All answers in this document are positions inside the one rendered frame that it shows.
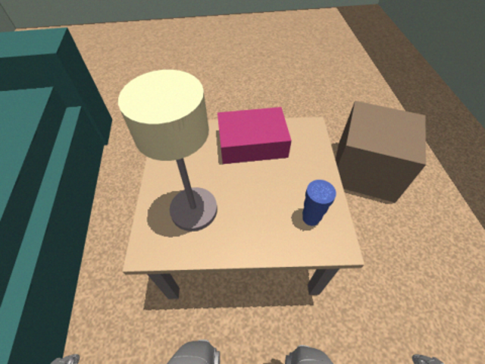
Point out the desk lamp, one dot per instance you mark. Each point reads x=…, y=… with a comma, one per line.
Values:
x=166, y=115

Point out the coffee table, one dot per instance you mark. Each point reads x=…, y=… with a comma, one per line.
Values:
x=258, y=225

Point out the sofa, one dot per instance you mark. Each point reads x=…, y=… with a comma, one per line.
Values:
x=54, y=125

